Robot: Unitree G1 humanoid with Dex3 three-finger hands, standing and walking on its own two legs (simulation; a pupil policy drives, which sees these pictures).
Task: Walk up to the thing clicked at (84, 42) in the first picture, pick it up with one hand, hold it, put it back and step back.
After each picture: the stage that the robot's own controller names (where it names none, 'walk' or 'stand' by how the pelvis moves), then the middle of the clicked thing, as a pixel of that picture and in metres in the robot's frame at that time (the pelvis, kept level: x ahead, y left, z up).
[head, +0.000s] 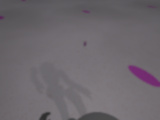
stand; (85, 43) +1.84 +0.10 -0.72
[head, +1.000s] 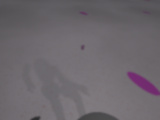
walk; (82, 47) +1.70 +0.09 -0.72
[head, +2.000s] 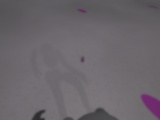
walk; (82, 59) +1.16 +0.06 -0.71
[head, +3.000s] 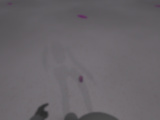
walk; (81, 79) +0.73 +0.11 -0.69
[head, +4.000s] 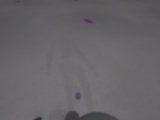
walk; (78, 96) +0.46 +0.13 -0.70
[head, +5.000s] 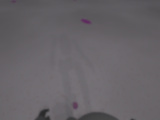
stand; (75, 105) +0.33 +0.14 -0.72
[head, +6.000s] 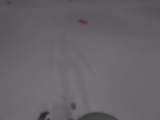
stand; (73, 106) +0.32 +0.16 -0.72
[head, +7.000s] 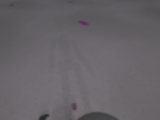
stand; (74, 106) +0.33 +0.16 -0.73
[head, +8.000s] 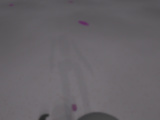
stand; (74, 107) +0.32 +0.16 -0.73
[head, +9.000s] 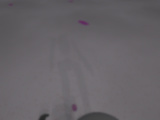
go down; (74, 107) +0.31 +0.16 -0.73
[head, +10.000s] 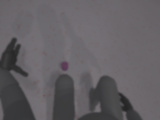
go down; (64, 66) +0.43 +0.16 -0.32
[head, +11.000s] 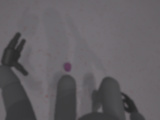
approach; (67, 67) +0.42 +0.16 -0.31
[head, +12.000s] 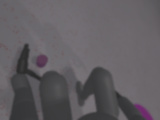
close in; (41, 61) +0.42 +0.20 -0.23
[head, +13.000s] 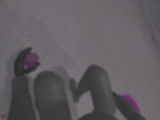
close; (31, 60) +0.42 +0.22 -0.23
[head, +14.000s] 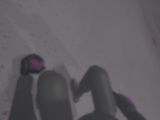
lift; (36, 64) +0.38 +0.20 -0.24
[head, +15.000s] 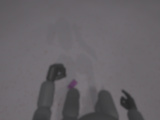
lift; (72, 84) +0.36 +0.17 -0.49
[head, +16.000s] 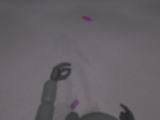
go down; (74, 104) +0.33 +0.14 -0.70
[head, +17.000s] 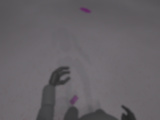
stand; (74, 100) +0.33 +0.15 -0.68
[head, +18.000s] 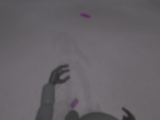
stand; (74, 103) +0.33 +0.15 -0.70
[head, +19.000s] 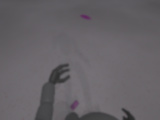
stand; (74, 105) +0.32 +0.14 -0.70
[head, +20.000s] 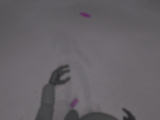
stand; (74, 103) +0.33 +0.14 -0.69
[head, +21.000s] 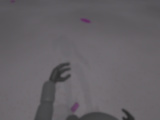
stand; (75, 107) +0.32 +0.14 -0.71
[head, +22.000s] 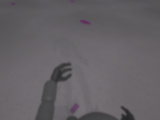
stand; (74, 108) +0.32 +0.14 -0.71
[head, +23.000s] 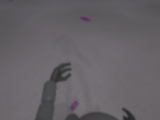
stand; (74, 105) +0.33 +0.15 -0.71
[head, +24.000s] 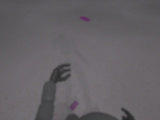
stand; (74, 105) +0.32 +0.15 -0.71
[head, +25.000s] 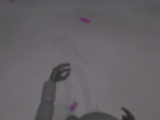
stand; (73, 106) +0.32 +0.16 -0.71
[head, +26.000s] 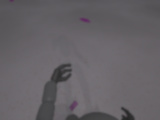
stand; (73, 105) +0.33 +0.16 -0.71
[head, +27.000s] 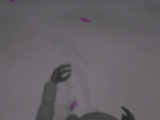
stand; (73, 105) +0.33 +0.16 -0.71
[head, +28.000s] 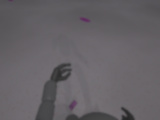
stand; (73, 105) +0.34 +0.16 -0.71
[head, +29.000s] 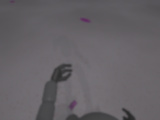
stand; (72, 104) +0.34 +0.17 -0.71
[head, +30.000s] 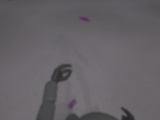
stand; (72, 103) +0.35 +0.17 -0.71
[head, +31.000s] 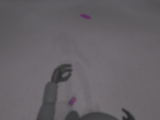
stand; (72, 101) +0.35 +0.18 -0.70
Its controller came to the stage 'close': yes
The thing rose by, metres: 0.25
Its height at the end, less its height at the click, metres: -0.02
